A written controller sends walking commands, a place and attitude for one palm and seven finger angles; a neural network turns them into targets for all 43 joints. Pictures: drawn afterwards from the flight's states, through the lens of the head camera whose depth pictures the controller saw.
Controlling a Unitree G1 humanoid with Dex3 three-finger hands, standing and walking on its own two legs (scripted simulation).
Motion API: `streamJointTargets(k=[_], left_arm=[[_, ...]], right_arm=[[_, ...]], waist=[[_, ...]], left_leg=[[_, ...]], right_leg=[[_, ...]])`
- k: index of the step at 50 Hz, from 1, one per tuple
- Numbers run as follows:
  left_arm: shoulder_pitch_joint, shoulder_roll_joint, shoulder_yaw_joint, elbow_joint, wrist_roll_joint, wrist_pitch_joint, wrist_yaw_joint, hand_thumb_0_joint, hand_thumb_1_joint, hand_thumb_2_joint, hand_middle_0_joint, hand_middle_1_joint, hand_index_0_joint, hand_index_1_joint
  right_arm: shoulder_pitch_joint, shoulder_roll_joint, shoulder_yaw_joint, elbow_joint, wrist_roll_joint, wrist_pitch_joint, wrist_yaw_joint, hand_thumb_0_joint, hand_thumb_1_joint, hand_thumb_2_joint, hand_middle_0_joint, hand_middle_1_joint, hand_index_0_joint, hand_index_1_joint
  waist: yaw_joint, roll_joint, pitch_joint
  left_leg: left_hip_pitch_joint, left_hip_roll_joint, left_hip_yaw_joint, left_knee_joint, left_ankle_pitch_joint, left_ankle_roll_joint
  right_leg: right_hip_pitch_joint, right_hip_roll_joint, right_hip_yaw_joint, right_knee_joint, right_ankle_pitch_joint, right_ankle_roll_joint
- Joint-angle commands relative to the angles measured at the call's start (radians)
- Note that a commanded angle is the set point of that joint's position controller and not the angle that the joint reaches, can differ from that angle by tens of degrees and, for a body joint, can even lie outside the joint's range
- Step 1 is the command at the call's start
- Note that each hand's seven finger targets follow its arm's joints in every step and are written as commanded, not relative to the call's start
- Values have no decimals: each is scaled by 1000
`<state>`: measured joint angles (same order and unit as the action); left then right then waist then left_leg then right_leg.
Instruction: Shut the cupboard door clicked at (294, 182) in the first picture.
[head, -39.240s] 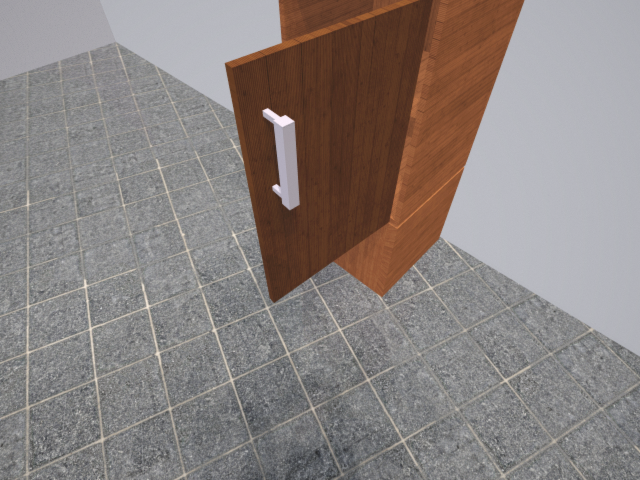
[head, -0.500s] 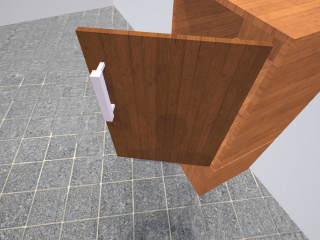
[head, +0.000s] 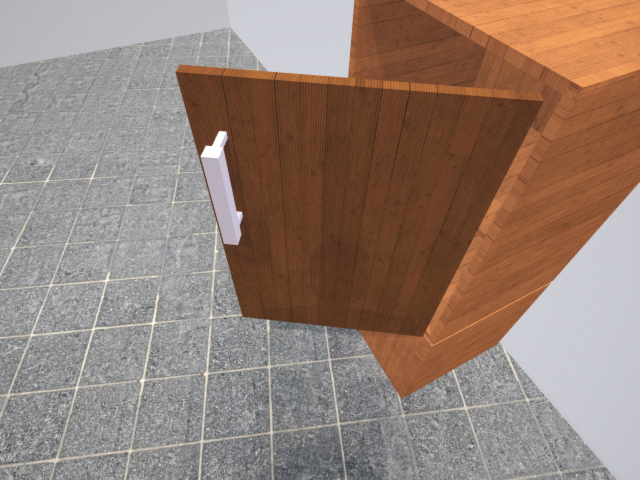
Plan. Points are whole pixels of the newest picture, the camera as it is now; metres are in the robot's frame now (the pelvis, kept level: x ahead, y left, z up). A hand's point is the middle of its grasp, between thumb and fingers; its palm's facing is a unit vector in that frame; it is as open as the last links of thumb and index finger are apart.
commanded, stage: come to a stop and stand still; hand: left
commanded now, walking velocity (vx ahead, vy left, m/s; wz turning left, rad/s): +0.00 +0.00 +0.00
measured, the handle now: (227, 191) +0.47 +0.18 +0.09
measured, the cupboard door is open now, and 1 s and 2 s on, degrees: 56 56 56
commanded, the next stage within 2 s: look again from close up in 0.08 s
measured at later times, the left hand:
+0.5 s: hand out of the picture +0.03 +0.19 -0.17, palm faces -0.03 -0.97 -0.25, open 7.4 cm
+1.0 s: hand (206, 394) +0.21 +0.16 +0.00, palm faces +0.20 -0.97 -0.12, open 7.1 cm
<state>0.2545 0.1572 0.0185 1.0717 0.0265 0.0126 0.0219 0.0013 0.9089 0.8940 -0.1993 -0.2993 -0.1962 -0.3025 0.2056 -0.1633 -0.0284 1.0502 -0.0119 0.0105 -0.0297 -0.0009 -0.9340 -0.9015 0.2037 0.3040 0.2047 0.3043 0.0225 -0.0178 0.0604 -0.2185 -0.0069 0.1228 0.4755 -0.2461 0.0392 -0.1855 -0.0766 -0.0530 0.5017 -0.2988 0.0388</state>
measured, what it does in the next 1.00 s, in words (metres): stands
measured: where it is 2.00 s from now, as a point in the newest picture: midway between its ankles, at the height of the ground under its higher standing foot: outside the picture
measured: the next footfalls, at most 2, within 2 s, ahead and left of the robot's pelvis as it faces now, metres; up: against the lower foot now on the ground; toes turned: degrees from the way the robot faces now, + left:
none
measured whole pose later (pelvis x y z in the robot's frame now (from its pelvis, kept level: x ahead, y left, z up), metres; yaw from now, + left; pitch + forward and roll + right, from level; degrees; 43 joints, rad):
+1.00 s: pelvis +0.00 -0.02 -0.01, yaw +2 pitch +2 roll +1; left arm 0.37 0.17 0.06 0.13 -0.15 -0.15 0.03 0.01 0.92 0.89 -0.24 -0.35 -0.24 -0.35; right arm 0.29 -0.25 -0.02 0.81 0.03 -0.30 -0.05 0.01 -0.91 -0.90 0.20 0.30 0.20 0.30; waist -0.03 0.04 -0.05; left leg -0.36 0.02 0.07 0.63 -0.31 0.01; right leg -0.30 -0.06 -0.09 0.66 -0.39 0.01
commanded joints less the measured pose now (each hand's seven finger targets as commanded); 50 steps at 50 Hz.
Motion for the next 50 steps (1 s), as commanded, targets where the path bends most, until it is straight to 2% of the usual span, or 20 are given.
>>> streamJointTargets(k=[1, 4, 5, 6, 7, 8, 15, 21, 25, 37, 39, 40, 41, 42, 43, 44, 45, 46, 47, 50], left_arm=[[43, 91, 11, -22, -9, -22, 10, 0, 900, 900, -200, -300, -200, -300], [57, 81, 8, -9, -8, -19, 11, 0, 900, 900, -200, -300, -200, -300], [121, 100, -10, 13, 5, -37, 51, 0, 900, 900, -200, -300, -200, -300], [72, 141, -2, -44, -4, -44, 44, 0, 900, 900, -200, -300, -200, -300], [55, 135, 0, -51, -4, -40, 33, 0, 900, 900, -200, -300, -200, -300], [61, 129, -1, -48, -3, -46, 28, 0, 900, 900, -200, -300, -200, -300], [65, 100, -18, -41, -10, -40, 17, 0, 900, 900, -200, -300, -200, -300], [68, 117, -16, -39, -12, -38, 16, 0, 900, 900, -200, -300, -200, -300], [73, 124, -14, -35, -14, -39, 18, 0, 900, 900, -200, -300, -200, -300], [70, 129, -13, -13, -13, -38, 19, 0, 900, 900, -200, -300, -200, -300], [75, 129, -13, -9, -12, -40, 19, 0, 900, 900, -200, -300, -200, -300], [130, 125, -14, 13, -1, -44, 56, 0, 900, 900, -200, -300, -200, -300], [-768, 728, 418, -1614, -124, -343, 56, 0, 900, 900, -200, -300, -200, -300], [-3, 179, 9, -1214, -147, -241, 46, 0, 900, 900, -218, -320, -218, -320], [2, 181, 48, -1250, -191, -194, 85, 0, 900, 900, -237, -340, -237, -340], [239, -67, -78, -1008, -183, -72, 72, 0, 900, 900, -255, -360, -255, -360], [30, 19, -40, -1213, -194, -98, 73, 0, 900, 900, -273, -380, -273, -380], [54, 62, 17, -1197, -183, -133, 58, 0, 900, 900, -292, -400, -292, -400], [99, 70, 45, -1105, -182, -177, 32, 0, 900, 900, -310, -420, -310, -420], [419, 3, 113, -815, -233, -351, -125, 0, 900, 900, -365, -480, -365, -480]], right_arm=[[75, -77, -7, -11, -1, -18, 6, 0, -900, -900, 200, 300, 200, 300], [73, -70, 2, 13, 0, -22, 6, 0, -900, -900, 200, 300, 200, 300], [22, -145, 0, -59, 6, -35, 14, 0, -900, -900, 200, 300, 200, 300], [65, -105, 2, -75, -4, -31, 21, 0, -900, -900, 200, 300, 200, 300], [65, -111, 1, -73, -8, -34, 20, 0, -900, -900, 200, 300, 200, 300], [89, -109, 7, -72, -13, -42, 21, 0, -900, -900, 200, 300, 200, 300], [109, -116, 13, -79, -4, -42, 14, 0, -900, -900, 200, 300, 200, 300], [111, -120, 16, -55, -4, -45, 15, 0, -900, -900, 200, 300, 200, 300], [112, -116, 20, -32, -4, -50, 12, 0, -900, -900, 200, 300, 200, 300], [92, -100, 20, 12, -2, -45, 6, 0, -900, -900, 200, 300, 200, 300], [88, -98, 19, 18, -1, -44, 5, 0, -900, -900, 200, 300, 200, 300], [37, -139, 10, -47, 9, -42, 11, 0, -900, -900, 200, 300, 200, 300], [119, -338, -25, -297, 19, -244, -81, 0, -900, -900, 200, 300, 200, 300], [40, -214, 28, -302, 82, -324, -100, 0, -900, -900, 200, 300, 200, 300], [24, -198, 24, -285, 57, -354, -88, 0, -900, -900, 200, 300, 200, 300], [26, -156, 14, -254, 59, -361, -51, 0, -900, -900, 200, 300, 200, 300], [49, -208, -21, -318, 64, -373, -30, 0, -900, -900, 200, 300, 200, 300], [25, -204, -30, -365, 51, -382, -28, 0, -900, -900, 200, 300, 200, 300], [8, -204, -29, -384, 40, -386, -25, 0, -900, -900, 200, 300, 200, 300], [-33, -188, -55, -453, 27, -365, 1, 0, -900, -900, 200, 300, 200, 300]], waist=[[-24, -83, -45], [-16, -19, -3], [-8, 62, 10], [-37, 93, -56], [-35, 149, -28], [-31, 210, -55], [-29, -16, 0], [-24, -44, 2], [-19, -17, -42], [-19, 14, -36], [-19, 1, -39], [-9, -50, -2], [-162, 25, -375], [-42, 414, -490], [-4, 349, -471], [-43, 255, -313], [-65, 218, -208], [-72, 151, -147], [-78, -14, -36], [11, -362, 4]], left_leg=[[87, 116, -111, -99, 155, -31], [57, 121, -117, -135, 131, -30], [25, 142, -108, 30, 230, -41], [5, 116, -127, -7, 60, -37], [-16, 119, -138, -52, 7, -25], [-39, 128, -156, -58, 100, -16], [-24, 123, -145, -98, 53, 3], [-7, 116, -125, -112, 64, 1], [35, 119, -110, -98, 158, 0], [70, 124, -88, -90, 204, -12], [74, 124, -84, -82, 216, -14], [1, 157, -79, 110, 312, -39], [314, 99, -127, 113, 480, -13], [398, 73, -148, 81, 604, -28], [331, 91, -141, 30, 705, -68], [206, 89, -143, -6, 585, -57], [108, 76, -154, 26, 401, -59], [21, 48, -148, 62, 286, -49], [-85, 30, -144, 91, 193, -42], [-331, -3, -126, 217, 70, -53]], right_leg=[[-39, -75, 75, -135, 181, -48], [-32, -60, 66, -153, 128, -42], [-64, -67, 104, -125, 221, -53], [-51, -74, 109, -100, 42, -83], [-82, -53, 86, -73, -22, -92], [-40, -34, 60, -47, 47, -89], [-77, -21, 62, -61, 45, -74], [-72, -31, 74, -74, 67, -68], [-40, -37, 77, -65, 153, -66], [-29, -43, 87, -90, 249, -67], [-20, -46, 88, -91, 289, -69], [-46, -85, 137, -98, 525, -51], [-59, 34, 4, 122, 500, -47], [-146, 75, -30, 236, 219, -51], [-118, 75, -35, 138, 101, -63], [-168, 62, -32, 94, 82, -46], [-171, 54, -25, 60, 143, -47], [-201, 53, -38, 33, 165, -50], [-264, 62, -52, 32, 147, -47], [-361, 65, -43, 141, 92, -42]])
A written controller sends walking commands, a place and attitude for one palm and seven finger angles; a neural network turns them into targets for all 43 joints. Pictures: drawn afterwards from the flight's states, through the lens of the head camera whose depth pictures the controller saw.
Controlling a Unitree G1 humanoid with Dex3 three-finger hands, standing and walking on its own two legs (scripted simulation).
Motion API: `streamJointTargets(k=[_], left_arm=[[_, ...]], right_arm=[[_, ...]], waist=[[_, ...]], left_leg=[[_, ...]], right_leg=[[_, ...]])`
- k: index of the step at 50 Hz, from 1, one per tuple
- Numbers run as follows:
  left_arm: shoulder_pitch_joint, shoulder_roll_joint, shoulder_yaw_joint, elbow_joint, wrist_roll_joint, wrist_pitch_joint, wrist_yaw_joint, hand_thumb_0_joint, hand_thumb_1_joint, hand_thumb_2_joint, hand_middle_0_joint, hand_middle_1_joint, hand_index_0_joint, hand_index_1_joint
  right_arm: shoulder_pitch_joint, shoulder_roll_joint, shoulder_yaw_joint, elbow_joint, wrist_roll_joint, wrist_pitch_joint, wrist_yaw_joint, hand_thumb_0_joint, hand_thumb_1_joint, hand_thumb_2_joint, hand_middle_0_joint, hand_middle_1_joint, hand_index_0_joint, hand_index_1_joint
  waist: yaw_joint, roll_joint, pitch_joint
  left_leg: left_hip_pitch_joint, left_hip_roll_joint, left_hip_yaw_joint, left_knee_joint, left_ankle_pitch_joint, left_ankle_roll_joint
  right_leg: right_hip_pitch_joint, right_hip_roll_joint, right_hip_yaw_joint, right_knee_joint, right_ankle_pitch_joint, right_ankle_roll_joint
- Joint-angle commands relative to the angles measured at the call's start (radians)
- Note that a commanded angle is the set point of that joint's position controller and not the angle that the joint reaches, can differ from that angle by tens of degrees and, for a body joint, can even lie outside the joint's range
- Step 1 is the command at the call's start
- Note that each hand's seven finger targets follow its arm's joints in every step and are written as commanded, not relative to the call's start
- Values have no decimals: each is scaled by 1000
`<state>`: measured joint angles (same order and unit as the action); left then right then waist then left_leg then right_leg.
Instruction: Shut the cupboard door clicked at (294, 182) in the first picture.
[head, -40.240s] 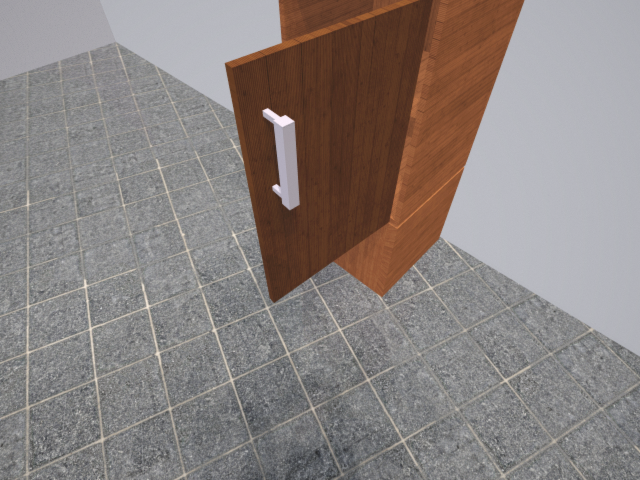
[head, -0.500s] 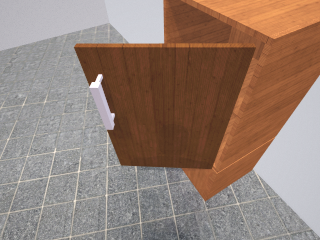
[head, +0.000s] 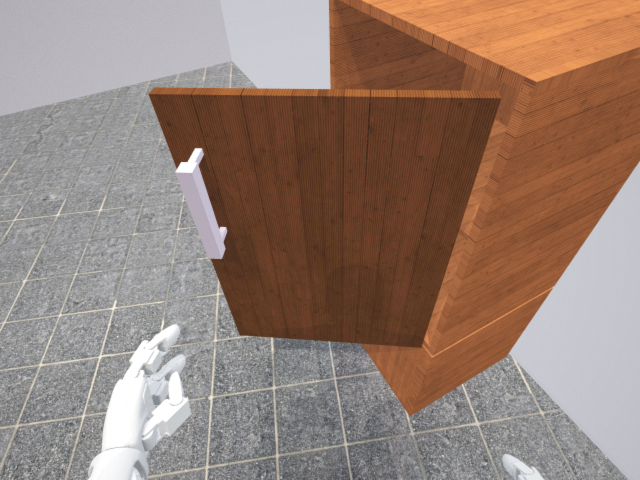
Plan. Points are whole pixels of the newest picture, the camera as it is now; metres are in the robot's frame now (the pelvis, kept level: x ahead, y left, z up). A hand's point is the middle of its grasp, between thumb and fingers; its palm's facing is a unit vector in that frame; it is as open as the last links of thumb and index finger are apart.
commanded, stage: raise the hand and make a fist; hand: left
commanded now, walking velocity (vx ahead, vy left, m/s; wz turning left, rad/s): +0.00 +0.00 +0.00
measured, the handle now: (207, 206) +0.47 +0.18 +0.10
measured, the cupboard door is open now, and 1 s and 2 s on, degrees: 56 56 56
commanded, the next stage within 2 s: bring the fist close to the handle in 1.72 s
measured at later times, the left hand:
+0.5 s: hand (193, 445) +0.17 +0.15 +0.01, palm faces -0.22 -0.97 -0.03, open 4.8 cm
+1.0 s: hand (130, 409) +0.19 +0.20 +0.08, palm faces -0.05 -1.00 -0.07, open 3.1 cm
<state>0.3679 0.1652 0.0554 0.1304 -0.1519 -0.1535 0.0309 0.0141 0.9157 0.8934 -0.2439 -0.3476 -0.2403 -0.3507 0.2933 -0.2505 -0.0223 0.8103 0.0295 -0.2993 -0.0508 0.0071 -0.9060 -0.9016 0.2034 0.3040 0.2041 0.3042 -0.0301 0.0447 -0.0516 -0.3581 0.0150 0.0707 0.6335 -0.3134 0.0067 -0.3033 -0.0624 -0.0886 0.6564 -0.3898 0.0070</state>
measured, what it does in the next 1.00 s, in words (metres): stands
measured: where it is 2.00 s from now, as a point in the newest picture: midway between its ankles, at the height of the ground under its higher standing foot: outside the picture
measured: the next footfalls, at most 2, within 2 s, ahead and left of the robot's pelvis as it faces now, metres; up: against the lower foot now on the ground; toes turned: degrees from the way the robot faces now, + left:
none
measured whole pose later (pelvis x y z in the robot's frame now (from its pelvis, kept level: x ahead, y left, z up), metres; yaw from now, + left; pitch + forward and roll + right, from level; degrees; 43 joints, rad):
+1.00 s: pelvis -0.03 +0.02 -0.03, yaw +0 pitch +5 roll -2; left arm 0.39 0.28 0.15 -0.21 -0.28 -0.21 -0.25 0.02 0.90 0.89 -1.13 -1.31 -1.12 -1.31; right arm 0.25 -0.23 0.03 0.52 0.05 -0.28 -0.06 0.01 -0.90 -0.90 0.20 0.30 0.20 0.30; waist 0.02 0.04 -0.08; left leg -0.59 0.03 0.04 0.89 -0.39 0.04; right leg -0.50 -0.05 -0.09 0.84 -0.43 0.02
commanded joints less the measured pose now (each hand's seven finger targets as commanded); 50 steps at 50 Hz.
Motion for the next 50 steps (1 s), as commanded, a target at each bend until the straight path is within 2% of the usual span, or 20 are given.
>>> streamJointTargets(k=[1, 2, 5, 7, 9, 12, 14, 17, 19, 22, 23, 25, 28, 32, 36, 39, 43, 44, 47, 50], left_arm=[[328, 7, 105, 129, -82, -264, -204, 0, 900, 900, -383, -500, -383, -500], [329, 28, 125, 118, -102, -335, -278, 0, 900, 900, -402, -520, -402, -520], [250, 186, 245, 79, -124, -437, -449, 0, 900, 900, -457, -580, -457, -580], [137, 230, 268, -101, -147, -435, -468, 0, 900, 900, -493, -620, -493, -620], [24, 234, 262, -296, -182, -447, -448, 0, 900, 900, -530, -660, -530, -660], [-131, 222, 215, -533, -208, -510, -404, 0, 900, 900, -585, -720, -585, -720], [-197, 185, 142, -521, -206, -527, -407, 0, 900, 900, -622, -760, -622, -760], [-204, 165, 64, -411, -192, -460, -443, 0, 900, 900, -677, -820, -677, -820], [-163, 196, 80, -292, -187, -347, -477, 0, 900, 900, -713, -860, -713, -860], [-39, 251, 157, -261, -173, -152, -483, 0, 900, 900, -768, -920, -768, -920], [-3, 289, 223, -259, -179, -104, -464, 0, 900, 900, -787, -940, -787, -940], [37, 275, 278, -384, -210, -69, -408, 0, 900, 900, -823, -980, -823, -980], [63, 247, 318, -491, -232, -109, -303, 0, 900, 900, -878, -1040, -878, -1040], [41, 169, 189, -481, -180, -206, -276, 0, 900, 900, -952, -1120, -952, -1120], [-19, 147, 71, -453, -146, -214, -343, 0, 900, 900, -1025, -1200, -1025, -1200], [-66, 207, 101, -509, -145, -186, -360, 0, 900, 900, -1080, -1260, -1080, -1260], [-61, 294, 235, -589, -147, -167, -293, 0, 900, 900, -1153, -1340, -1153, -1340], [-53, 248, 206, -613, -153, -163, -279, 0, 900, 900, -1172, -1360, -1172, -1360], [-46, 211, 196, -576, -164, -133, -255, 0, 900, 900, -1227, -1420, -1227, -1420], [-58, 186, 147, -503, -151, -72, -289, 0, 900, 900, -1282, -1480, -1282, -1480]], right_arm=[[-135, -103, -68, -230, -16, -45, 31, 0, -900, -900, 200, 300, 200, 300], [-145, -106, -75, -260, -17, -39, 39, 0, -900, -900, 200, 300, 200, 300], [-171, -122, -84, -347, -6, -23, 56, 0, -900, -900, 200, 300, 200, 300], [-189, -115, -78, -405, -2, -17, 50, 0, -900, -900, 200, 300, 200, 300], [-167, -106, -73, -433, -3, -18, 38, 0, -900, -900, 200, 300, 200, 300], [-129, -97, -59, -414, -5, -39, 14, 0, -900, -900, 200, 300, 200, 300], [-109, -106, -53, -377, -1, -50, -9, 0, -900, -900, 200, 300, 200, 300], [-104, -125, -40, -363, 16, -59, -32, 0, -900, -900, 200, 300, 200, 300], [-102, -134, -34, -375, 30, -46, -44, 0, -900, -900, 200, 300, 200, 300], [-128, -129, -33, -438, 42, -17, -45, 0, -900, -900, 200, 300, 200, 300], [-143, -120, -33, -451, 42, -5, -44, 0, -900, -900, 200, 300, 200, 300], [-156, -88, -28, -480, 35, 8, -36, 0, -900, -900, 200, 300, 200, 300], [-149, -64, -20, -474, 21, 8, -29, 0, -900, -900, 200, 300, 200, 300], [-99, -83, -19, -438, 11, -12, -11, 0, -900, -900, 200, 300, 200, 300], [-69, -122, -16, -428, 19, -42, -11, 0, -900, -900, 200, 300, 200, 300], [-74, -134, -13, -436, 29, -56, -19, 0, -900, -900, 200, 300, 200, 300], [-85, -121, -7, -433, 25, -52, -22, 0, -900, -900, 200, 300, 200, 300], [-90, -111, -1, -443, 26, -49, -19, 0, -900, -900, 200, 300, 200, 300], [-97, -105, 6, -438, 27, -35, -11, 0, -900, -900, 200, 300, 200, 300], [-93, -116, 11, -434, 31, -22, -4, 0, -900, -900, 200, 300, 200, 300]], waist=[[75, -457, 83], [91, -452, 29], [115, -186, -120], [125, 23, -245], [97, 123, -312], [26, 103, -337], [-24, 10, -251], [-51, -29, -126], [-35, -82, -103], [39, -90, -172], [75, -78, -205], [107, -66, -266], [124, -73, -266], [56, -48, -169], [9, -12, -128], [19, 27, -178], [70, 71, -236], [66, 79, -229], [58, 60, -168], [43, 38, -102]], left_leg=[[-248, -31, -65, 103, 106, -25], [-289, -40, -53, 143, 85, -30], [-345, -60, -24, 256, 84, -27], [-318, -63, -9, 292, 72, -12], [-296, -48, -26, 331, 56, 1], [-277, -20, -62, 395, 41, 15], [-325, -1, -83, 427, -2, 22], [-387, 9, -95, 410, -98, 27], [-422, 5, -94, 392, -121, 29], [-385, -10, -89, 316, -102, 30], [-364, -16, -90, 295, -76, 28], [-308, -16, -89, 253, -16, 19], [-258, -10, -100, 207, 67, 11], [-230, -5, -104, 176, 51, 9], [-213, 0, -125, 152, -55, 15], [-164, 2, -144, 116, -102, 17], [-86, 12, -166, 60, -45, 6], [-68, 14, -167, 44, -38, 2], [-57, 16, -155, 23, 0, -2], [-66, 13, -136, 13, 40, 0]], right_leg=[[-250, 40, 17, 28, 209, -3], [-238, 29, 45, 69, 231, 0], [-220, -3, 135, 165, 262, -18], [-238, 7, 156, 189, 151, -28], [-288, 23, 171, 194, 62, -27], [-353, 34, 193, 191, 43, -19], [-422, 44, 204, 183, -3, -12], [-469, 60, 189, 142, -171, -16], [-442, 49, 214, 95, -235, -4], [-326, 29, 212, 60, -249, -1], [-281, 31, 197, 72, -217, -3], [-216, 33, 151, 95, -122, -5], [-181, 65, 76, 142, 46, -18], [-289, 82, 28, 159, 80, -19], [-342, 81, 26, 133, -14, -21], [-306, 78, 29, 117, -33, -25], [-226, 86, 4, 123, 41, -36], [-223, 85, -6, 120, 54, -35], [-202, 90, -15, 91, 99, -31], [-183, 90, -14, 57, 137, -27]])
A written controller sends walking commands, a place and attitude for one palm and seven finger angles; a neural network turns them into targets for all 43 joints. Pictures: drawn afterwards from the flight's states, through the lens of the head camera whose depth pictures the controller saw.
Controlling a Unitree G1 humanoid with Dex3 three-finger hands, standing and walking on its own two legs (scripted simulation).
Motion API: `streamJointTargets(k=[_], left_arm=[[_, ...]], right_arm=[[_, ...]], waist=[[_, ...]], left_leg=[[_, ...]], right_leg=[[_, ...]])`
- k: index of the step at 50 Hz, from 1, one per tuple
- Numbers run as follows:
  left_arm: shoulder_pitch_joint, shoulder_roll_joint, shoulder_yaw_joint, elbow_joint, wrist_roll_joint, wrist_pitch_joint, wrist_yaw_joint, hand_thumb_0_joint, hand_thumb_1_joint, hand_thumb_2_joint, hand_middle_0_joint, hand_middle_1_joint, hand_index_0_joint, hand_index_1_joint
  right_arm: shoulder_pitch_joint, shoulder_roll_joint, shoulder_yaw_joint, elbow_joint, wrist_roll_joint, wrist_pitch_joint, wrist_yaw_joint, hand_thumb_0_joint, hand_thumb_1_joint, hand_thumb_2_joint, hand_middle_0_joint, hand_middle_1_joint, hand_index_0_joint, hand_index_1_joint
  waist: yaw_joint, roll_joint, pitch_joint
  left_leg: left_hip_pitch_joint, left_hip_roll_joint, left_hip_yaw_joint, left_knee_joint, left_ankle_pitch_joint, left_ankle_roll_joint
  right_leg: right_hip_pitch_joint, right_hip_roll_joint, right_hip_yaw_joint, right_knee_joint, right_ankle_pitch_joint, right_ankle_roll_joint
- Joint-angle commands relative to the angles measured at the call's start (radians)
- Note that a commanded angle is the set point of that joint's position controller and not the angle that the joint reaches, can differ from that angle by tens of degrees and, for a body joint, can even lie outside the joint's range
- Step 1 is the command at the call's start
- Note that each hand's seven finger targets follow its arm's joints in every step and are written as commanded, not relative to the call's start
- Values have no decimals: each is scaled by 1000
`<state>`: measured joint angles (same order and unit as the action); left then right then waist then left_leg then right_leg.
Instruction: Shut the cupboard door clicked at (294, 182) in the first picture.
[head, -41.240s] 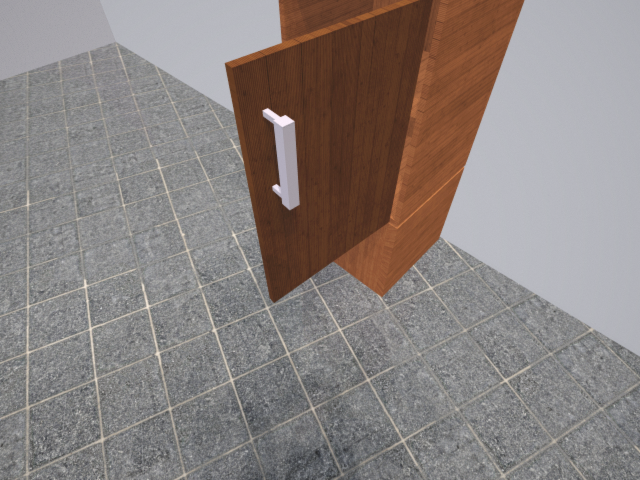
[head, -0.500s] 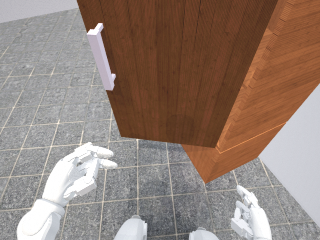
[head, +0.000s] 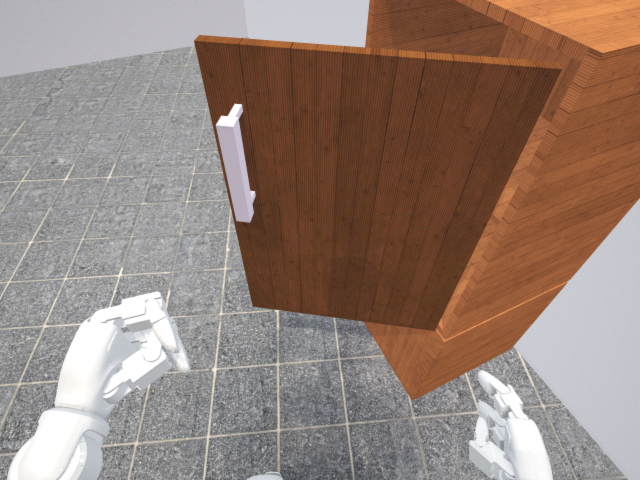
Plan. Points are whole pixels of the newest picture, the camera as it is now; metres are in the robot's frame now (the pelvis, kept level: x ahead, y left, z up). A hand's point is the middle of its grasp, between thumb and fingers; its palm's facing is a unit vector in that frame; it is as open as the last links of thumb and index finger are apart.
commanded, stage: raise the hand and make a fist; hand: left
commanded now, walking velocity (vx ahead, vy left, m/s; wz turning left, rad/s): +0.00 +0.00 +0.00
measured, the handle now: (241, 166) +0.50 +0.16 +0.13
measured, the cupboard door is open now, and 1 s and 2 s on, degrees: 56 56 56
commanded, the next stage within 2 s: bring the fist close to the handle in 0.72 s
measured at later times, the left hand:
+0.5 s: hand (177, 334) +0.23 +0.17 +0.12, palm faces -0.09 -0.99 -0.04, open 3.1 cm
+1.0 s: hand (182, 326) +0.24 +0.16 +0.13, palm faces -0.04 -1.00 -0.05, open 3.1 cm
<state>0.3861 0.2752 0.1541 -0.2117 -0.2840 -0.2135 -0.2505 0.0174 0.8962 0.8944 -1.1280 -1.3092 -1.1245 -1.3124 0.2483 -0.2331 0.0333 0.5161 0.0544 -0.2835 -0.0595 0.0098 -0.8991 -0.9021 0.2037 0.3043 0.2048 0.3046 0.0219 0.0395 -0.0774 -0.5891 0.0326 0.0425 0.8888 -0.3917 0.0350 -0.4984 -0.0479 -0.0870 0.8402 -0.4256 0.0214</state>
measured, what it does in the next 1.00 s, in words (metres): stands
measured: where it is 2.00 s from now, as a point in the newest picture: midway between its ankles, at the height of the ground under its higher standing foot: outside the picture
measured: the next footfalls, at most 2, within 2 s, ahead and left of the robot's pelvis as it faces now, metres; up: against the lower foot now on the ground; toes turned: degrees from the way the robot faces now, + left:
none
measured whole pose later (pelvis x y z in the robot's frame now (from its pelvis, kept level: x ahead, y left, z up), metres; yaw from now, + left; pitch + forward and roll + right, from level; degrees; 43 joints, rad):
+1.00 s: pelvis +0.00 -0.03 +0.02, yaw +1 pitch +0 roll -1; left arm 0.19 0.27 0.19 -0.03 -0.31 -0.14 -0.31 0.02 0.90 0.89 -1.30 -1.50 -1.30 -1.50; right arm 0.25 -0.26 0.05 0.60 0.06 -0.29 -0.08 0.01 -0.90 -0.90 0.20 0.30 0.21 0.30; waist 0.03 0.06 -0.01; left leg -0.40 0.04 0.03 0.70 -0.30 0.00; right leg -0.33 -0.03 -0.10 0.69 -0.36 -0.01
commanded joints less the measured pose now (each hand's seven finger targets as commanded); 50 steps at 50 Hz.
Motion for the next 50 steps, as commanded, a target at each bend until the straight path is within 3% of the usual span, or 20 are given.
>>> streamJointTargets(k=[1, 4, 7, 8, 9, 11, 13, 16, 19, 22, 23, 27, 28, 29, 32, 36, 39, 43, 46, 50], left_arm=[[-85, 71, 34, -136, -16, 12, -24, 0, 900, 900, -1300, -1500, -1300, -1500], [-125, 86, 29, -107, -20, 66, -70, 0, 900, 900, -1300, -1500, -1300, -1500], [-203, 143, 94, -158, -35, 69, -82, 0, 900, 900, -1300, -1500, -1300, -1500], [-222, 193, 142, -177, -37, 60, -70, 0, 900, 900, -1300, -1500, -1300, -1500], [-246, 165, 127, -213, -41, 45, -67, 0, 900, 900, -1300, -1500, -1300, -1500], [-262, 179, 157, -235, -51, 19, -52, 0, 900, 900, -1300, -1500, -1300, -1500], [-262, 191, 171, -213, -53, 7, -42, 0, 900, 900, -1300, -1500, -1300, -1500], [-268, 150, 133, -151, -57, 32, -63, 0, 900, 900, -1300, -1500, -1300, -1500], [-194, 103, 91, -23, -64, 95, -107, 0, 900, 900, -1300, -1500, -1300, -1500], [-193, 131, 114, -36, -69, 124, -128, 0, 900, 900, -1300, -1500, -1300, -1500], [-201, 171, 151, -51, -70, 121, -121, 0, 900, 900, -1300, -1500, -1300, -1500], [-256, 180, 188, -174, -77, 41, -78, 0, 900, 900, -1300, -1500, -1300, -1500], [-271, 214, 209, -201, -72, 14, -60, 0, 900, 900, -1300, -1500, -1300, -1500], [-272, 184, 188, -210, -65, -7, -50, 0, 900, 900, -1300, -1500, -1300, -1500], [-252, 147, 145, -154, -48, -29, -38, 0, 900, 900, -1300, -1500, -1300, -1500], [-216, 124, 94, -56, -39, 33, -78, 0, 900, 900, -1300, -1500, -1300, -1500], [-207, 143, 117, -49, -57, 69, -105, 0, 900, 900, -1300, -1500, -1300, -1500], [-324, 185, 168, -104, -78, 39, -85, 0, 900, 900, -1300, -1500, -1300, -1500], [-422, 167, 160, -77, -71, -6, -57, 0, 900, 900, -1300, -1500, -1300, -1500], [-515, 122, 67, -8, -33, -6, -52, 0, 900, 900, -1300, -1500, -1300, -1500]], right_arm=[[-46, -137, -42, -140, 7, -35, 5, 0, -900, -900, 200, 300, 200, 300], [-53, -146, -36, -146, 10, -29, 1, 0, -900, -900, 200, 300, 200, 300], [-63, -146, -32, -149, 6, -31, -7, 0, -900, -900, 200, 300, 200, 300], [-65, -148, -32, -141, 2, -31, -10, 0, -900, -900, 200, 300, 200, 300], [-73, -138, -26, -145, 2, -33, -9, 0, -900, -900, 200, 300, 200, 300], [-75, -131, -24, -136, 2, -41, -7, 0, -900, -900, 200, 300, 200, 300], [-72, -132, -21, -116, 0, -46, -5, 0, -900, -900, 200, 300, 200, 300], [-82, -136, -23, -102, 8, -50, -4, 0, -900, -900, 200, 300, 200, 300], [-84, -144, -26, -100, 16, -49, -5, 0, -900, -900, 200, 300, 200, 300], [-94, -149, -32, -115, 17, -48, -8, 0, -900, -900, 200, 300, 200, 300], [-96, -152, -34, -114, 12, -49, -10, 0, -900, -900, 200, 300, 200, 300], [-95, -135, -36, -122, 2, -57, -7, 0, -900, -900, 200, 300, 200, 300], [-90, -138, -35, -111, -2, -59, -6, 0, -900, -900, 200, 300, 200, 300], [-87, -130, -34, -107, -2, -62, -4, 0, -900, -900, 200, 300, 200, 300], [-79, -131, -33, -87, 3, -66, 2, 0, -900, -900, 200, 300, 200, 300], [-79, -143, -36, -85, 11, -60, -2, 0, -900, -900, 200, 300, 200, 300], [-90, -147, -39, -101, 13, -56, -8, 0, -900, -900, 200, 300, 200, 300], [-101, -146, -34, -95, 4, -56, -20, 0, -900, -900, 200, 300, 200, 300], [-91, -142, -35, -71, 5, -61, -23, 0, -900, -900, 200, 300, 200, 300], [-80, -144, -32, -48, 9, -63, -23, 0, -900, -900, 200, 300, 200, 300]], waist=[[-14, 21, -59], [-16, -19, -42], [-8, -16, -96], [-1, -9, -106], [0, 23, -127], [7, 50, -162], [6, 56, -143], [-2, 46, -100], [-1, -43, -26], [9, -62, -42], [14, -95, -53], [22, -35, -145], [22, -38, -139], [20, 7, -158], [4, 50, -81], [-4, 9, -15], [3, -64, -39], [1, -75, -56], [-13, -41, -57], [-34, 11, -49]], left_leg=[[166, -4, -109, -250, 104, -26], [174, -14, -93, -256, 120, -16], [216, -19, -89, -261, 147, -13], [228, -19, -87, -258, 164, -14], [251, -22, -84, -266, 179, -14], [287, -23, -81, -272, 207, -17], [292, -21, -79, -278, 229, -18], [288, -22, -72, -297, 212, -19], [242, -27, -61, -296, 183, -14], [237, -34, -54, -293, 168, -11], [236, -32, -53, -279, 187, -10], [290, -37, -44, -280, 242, -11], [286, -34, -48, -275, 254, -11], [301, -36, -45, -283, 264, -11], [295, -32, -44, -293, 224, -16], [260, -32, -44, -302, 158, -13], [244, -37, -39, -284, 157, -8], [256, -34, -47, -279, 155, -8], [282, -30, -54, -293, 141, -11], [297, -28, -61, -310, 113, -11]], right_leg=[[10, 76, -16, -141, 167, -39], [47, 71, -6, -181, 188, -37], [82, 71, 1, -198, 203, -37], [106, 70, 10, -204, 214, -40], [116, 69, 5, -205, 222, -41], [133, 71, 4, -209, 242, -42], [150, 71, 7, -226, 262, -45], [148, 66, 6, -247, 262, -39], [139, 53, 28, -282, 249, -31], [148, 44, 48, -296, 214, -24], [167, 35, 73, -301, 225, -23], [193, 45, 54, -269, 283, -24], [203, 44, 61, -267, 296, -27], [204, 48, 50, -257, 307, -30], [154, 55, 35, -263, 267, -34], [133, 46, 51, -298, 201, -26], [152, 30, 91, -321, 171, -14], [150, 34, 94, -322, 139, -16], [124, 47, 66, -307, 132, -21], [104, 48, 54, -299, 125, -25]])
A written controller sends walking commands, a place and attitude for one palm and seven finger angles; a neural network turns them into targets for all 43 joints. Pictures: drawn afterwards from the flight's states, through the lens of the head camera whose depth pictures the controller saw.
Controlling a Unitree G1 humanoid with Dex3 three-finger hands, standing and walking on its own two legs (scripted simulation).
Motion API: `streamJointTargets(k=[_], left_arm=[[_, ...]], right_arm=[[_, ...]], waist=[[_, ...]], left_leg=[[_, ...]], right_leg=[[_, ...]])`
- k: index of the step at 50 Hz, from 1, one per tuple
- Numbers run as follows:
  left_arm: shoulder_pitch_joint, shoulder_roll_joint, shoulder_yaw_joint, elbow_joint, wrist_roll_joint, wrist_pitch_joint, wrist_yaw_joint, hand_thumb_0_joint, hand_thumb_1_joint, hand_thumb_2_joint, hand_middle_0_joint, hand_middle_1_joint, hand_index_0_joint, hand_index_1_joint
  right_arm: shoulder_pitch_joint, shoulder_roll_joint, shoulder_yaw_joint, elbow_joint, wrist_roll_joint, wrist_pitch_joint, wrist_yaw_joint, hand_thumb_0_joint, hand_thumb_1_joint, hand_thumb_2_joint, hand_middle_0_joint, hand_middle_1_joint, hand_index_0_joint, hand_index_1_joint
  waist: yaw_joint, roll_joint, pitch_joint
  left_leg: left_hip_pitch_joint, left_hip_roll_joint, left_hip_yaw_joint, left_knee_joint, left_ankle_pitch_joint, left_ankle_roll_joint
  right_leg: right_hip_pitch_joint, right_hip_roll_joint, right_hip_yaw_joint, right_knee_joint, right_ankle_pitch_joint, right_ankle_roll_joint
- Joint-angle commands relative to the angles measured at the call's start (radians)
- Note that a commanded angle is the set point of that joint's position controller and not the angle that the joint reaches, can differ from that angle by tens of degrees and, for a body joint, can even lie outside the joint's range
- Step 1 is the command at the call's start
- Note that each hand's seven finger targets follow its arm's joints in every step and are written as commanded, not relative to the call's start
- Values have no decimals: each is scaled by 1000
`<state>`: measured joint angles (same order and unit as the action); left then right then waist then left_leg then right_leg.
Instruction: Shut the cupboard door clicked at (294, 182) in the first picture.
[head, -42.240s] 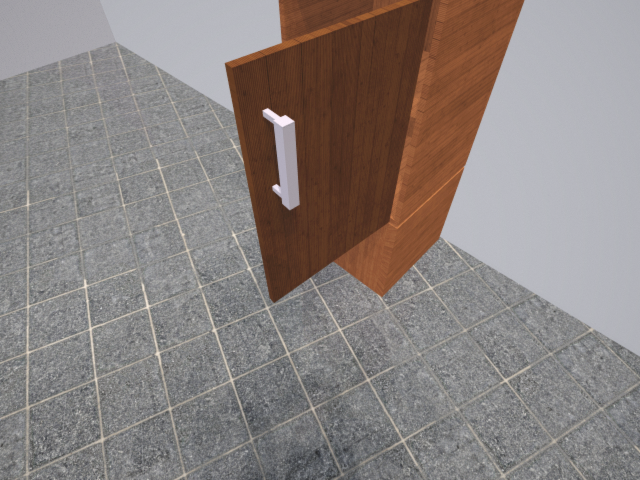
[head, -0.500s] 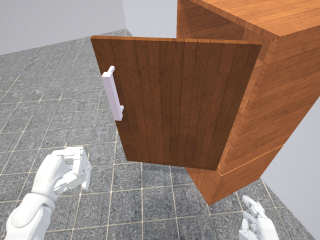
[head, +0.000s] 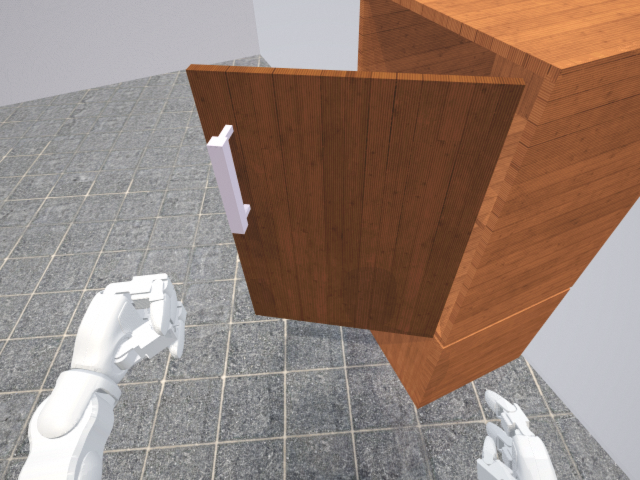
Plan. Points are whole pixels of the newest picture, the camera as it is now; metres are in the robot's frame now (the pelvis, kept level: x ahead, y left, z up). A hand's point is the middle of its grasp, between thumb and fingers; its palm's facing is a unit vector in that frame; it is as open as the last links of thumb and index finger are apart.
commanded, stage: bring the fist close to the handle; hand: left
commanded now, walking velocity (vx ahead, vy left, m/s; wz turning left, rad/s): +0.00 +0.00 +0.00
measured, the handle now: (233, 181) +0.50 +0.18 +0.11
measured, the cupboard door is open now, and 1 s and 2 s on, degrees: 56 56 51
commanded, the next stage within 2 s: push the door shut along its arc in 1.22 s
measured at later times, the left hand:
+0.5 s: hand (220, 269) +0.33 +0.16 +0.11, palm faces -0.11 -0.99 -0.04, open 3.1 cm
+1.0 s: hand (241, 233) +0.39 +0.14 +0.11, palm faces -0.09 -1.00 -0.02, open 3.1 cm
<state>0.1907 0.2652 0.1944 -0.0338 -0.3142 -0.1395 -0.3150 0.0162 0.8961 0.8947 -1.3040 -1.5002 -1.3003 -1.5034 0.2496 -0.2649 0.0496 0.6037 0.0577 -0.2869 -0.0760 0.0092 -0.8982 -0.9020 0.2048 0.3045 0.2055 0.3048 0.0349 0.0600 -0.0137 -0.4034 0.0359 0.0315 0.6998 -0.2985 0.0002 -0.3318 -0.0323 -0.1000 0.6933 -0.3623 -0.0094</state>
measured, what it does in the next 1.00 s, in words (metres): stands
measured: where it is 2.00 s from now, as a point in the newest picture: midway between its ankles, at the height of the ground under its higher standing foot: outside the picture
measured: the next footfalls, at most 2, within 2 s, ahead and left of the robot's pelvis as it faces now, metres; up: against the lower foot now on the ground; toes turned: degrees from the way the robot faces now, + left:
none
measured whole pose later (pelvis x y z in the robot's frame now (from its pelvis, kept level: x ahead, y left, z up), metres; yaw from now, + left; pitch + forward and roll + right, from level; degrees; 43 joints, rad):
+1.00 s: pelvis +0.02 +0.00 +0.00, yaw -2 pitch +4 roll +0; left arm -0.31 0.24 0.18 0.45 -0.22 -0.16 -0.22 0.02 0.90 0.89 -1.30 -1.50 -1.30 -1.50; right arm 0.28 -0.27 0.02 0.63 0.05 -0.12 -0.04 0.01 -0.90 -0.90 0.20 0.30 0.20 0.30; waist -0.01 0.04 -0.04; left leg -0.42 0.04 0.07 0.66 -0.31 0.00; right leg -0.38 -0.03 -0.05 0.68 -0.37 -0.01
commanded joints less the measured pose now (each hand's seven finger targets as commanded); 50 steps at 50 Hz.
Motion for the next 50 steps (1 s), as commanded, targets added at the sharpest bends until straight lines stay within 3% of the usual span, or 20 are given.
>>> streamJointTargets(k=[1, 4, 7, 8, 11, 13, 17, 19, 21, 23, 28, 32, 37, 38, 40, 41, 43, 46, 48, 50], left_arm=[[-314, 122, 13, -159, 1, -67, 7, 0, 900, 900, -1300, -1500, -1300, -1500], [-329, 114, -11, -98, 17, -26, 3, 0, 900, 900, -1300, -1500, -1300, -1500], [-382, 152, 34, -70, 17, -2, 23, 0, 900, 900, -1300, -1500, -1300, -1500], [-390, 200, 86, -52, 16, 0, 39, 0, 900, 900, -1300, -1500, -1300, -1500], [-454, 176, 95, -69, 13, -19, 68, 0, 900, 900, -1300, -1500, -1300, -1500], [-478, 188, 100, -72, 24, -39, 86, 0, 900, 900, -1300, -1500, -1300, -1500], [-504, 121, 23, -16, 42, -49, 79, 0, 900, 900, -1300, -1500, -1300, -1500], [-480, 105, 3, 25, 50, -36, 69, 0, 900, 900, -1300, -1500, -1300, -1500], [-531, 83, -29, 34, 54, -21, 64, 0, 900, 900, -1300, -1500, -1300, -1500], [-575, 132, 12, 82, 54, -7, 74, 0, 900, 900, -1300, -1500, -1300, -1500], [-752, 187, 63, 62, 63, -38, 113, 0, 900, 900, -1300, -1500, -1300, -1500], [-806, 177, 60, 121, 64, -75, 116, 0, 900, 900, -1300, -1500, -1300, -1500], [-829, 106, -21, 311, 75, -36, 83, 0, 900, 900, -1300, -1500, -1300, -1500], [-816, 134, 7, 360, 74, -23, 79, 0, 900, 900, -1300, -1500, -1300, -1500], [-859, 156, 30, 382, 68, -13, 74, 0, 900, 900, -1300, -1500, -1300, -1500], [-900, 155, 29, 364, 65, -18, 74, 0, 900, 900, -1300, -1500, -1300, -1500], [-857, 206, 84, 326, 62, -44, 84, 0, 900, 900, -1300, -1500, -1300, -1500], [-855, 184, 76, 220, 61, -103, 101, 0, 900, 900, -1300, -1500, -1300, -1500], [-823, 189, 74, 225, 71, -125, 113, 0, 900, 900, -1300, -1500, -1300, -1500], [-834, 178, 63, 256, 78, -123, 116, 0, 900, 900, -1300, -1500, -1300, -1500]], right_arm=[[-82, -113, -48, -137, 7, -58, -7, 0, -900, -900, 200, 300, 200, 300], [-82, -115, -47, -141, 8, -48, -7, 0, -900, -900, 200, 300, 200, 300], [-90, -117, -48, -147, 7, -35, -5, 0, -900, -900, 200, 300, 200, 300], [-86, -122, -49, -142, 3, -28, -6, 0, -900, -900, 200, 300, 200, 300], [-99, -109, -49, -153, 0, -16, 3, 0, -900, -900, 200, 300, 200, 300], [-90, -110, -51, -148, -3, -13, 8, 0, -900, -900, 200, 300, 200, 300], [-75, -110, -55, -135, 0, -7, 19, 0, -900, -900, 200, 300, 200, 300], [-66, -115, -59, -134, 2, 1, 21, 0, -900, -900, 200, 300, 200, 300], [-64, -116, -59, -133, 5, 9, 22, 0, -900, -900, 200, 300, 200, 300], [-60, -126, -59, -123, 4, 21, 17, 0, -900, -900, 200, 300, 200, 300], [-65, -120, -60, -116, -5, 47, 11, 0, -900, -900, 200, 300, 200, 300], [-56, -114, -60, -101, -5, 59, 16, 0, -900, -900, 200, 300, 200, 300], [-35, -124, -64, -87, 5, 87, 22, 0, -900, -900, 200, 300, 200, 300], [-29, -131, -67, -84, 5, 94, 22, 0, -900, -900, 200, 300, 200, 300], [-26, -136, -69, -90, 5, 110, 19, 0, -900, -900, 200, 300, 200, 300], [-29, -134, -70, -94, 4, 114, 20, 0, -900, -900, 200, 300, 200, 300], [-24, -135, -73, -110, -2, 120, 23, 0, -900, -900, 200, 300, 200, 300], [-27, -120, -75, -125, -6, 118, 32, 0, -900, -900, 200, 300, 200, 300], [-16, -122, -76, -120, -9, 123, 35, 0, -900, -900, 200, 300, 200, 300], [-17, -123, -78, -110, -3, 129, 37, 0, -900, -900, 200, 300, 200, 300]], waist=[[-43, -8, -111], [-37, -51, -125], [-23, -59, -150], [-14, -78, -161], [-4, -58, -217], [-6, -44, -241], [-25, -12, -210], [-28, -62, -204], [-37, -53, -191], [-39, -102, -163], [-38, -67, -270], [-41, -35, -316], [-65, -54, -230], [-62, -97, -219], [-61, -122, -243], [-61, -94, -269], [-25, -81, -339], [-18, -38, -405], [-21, -69, -385], [-39, -78, -309]], left_leg=[[111, -31, -50, -125, 11, 25], [99, -32, -51, -134, 10, 27], [107, -32, -48, -144, 22, 24], [102, -30, -48, -140, 36, 24], [134, -33, -35, -141, 99, 21], [155, -28, -34, -136, 142, 20], [164, -27, -29, -132, 157, 16], [152, -27, -28, -129, 163, 20], [153, -27, -33, -131, 153, 18], [129, -27, -36, -133, 112, 21], [175, -30, -27, -117, 172, 23], [200, -31, -26, -105, 233, 18], [150, -32, -25, -103, 186, 18], [130, -32, -23, -97, 175, 21], [117, -36, -20, -95, 179, 22], [128, -39, -17, -92, 189, 22], [147, -38, -20, -88, 240, 20], [201, -35, -15, -78, 332, 19], [186, -31, -14, -79, 329, 21], [156, -30, -10, -90, 274, 22]], right_leg=[[-68, 31, 69, -157, 58, 6], [-50, 24, 73, -165, 51, 8], [-37, 25, 65, -162, 67, 6], [-19, 25, 72, -163, 69, 5], [10, 27, 62, -139, 152, 2], [18, 31, 56, -126, 201, -1], [-14, 36, 51, -120, 243, -2], [-11, 34, 52, -123, 258, 1], [-29, 36, 47, -122, 250, 0], [-37, 36, 52, -139, 204, 3], [0, 32, 65, -120, 262, 0], [17, 36, 63, -100, 340, -6], [-41, 35, 59, -116, 315, -2], [-37, 33, 65, -123, 308, 1], [-22, 28, 69, -120, 324, 4], [-18, 27, 73, -116, 337, 4], [36, 29, 73, -98, 381, -3], [62, 34, 70, -73, 477, -5], [62, 38, 68, -72, 473, -3], [22, 39, 70, -86, 432, 1]])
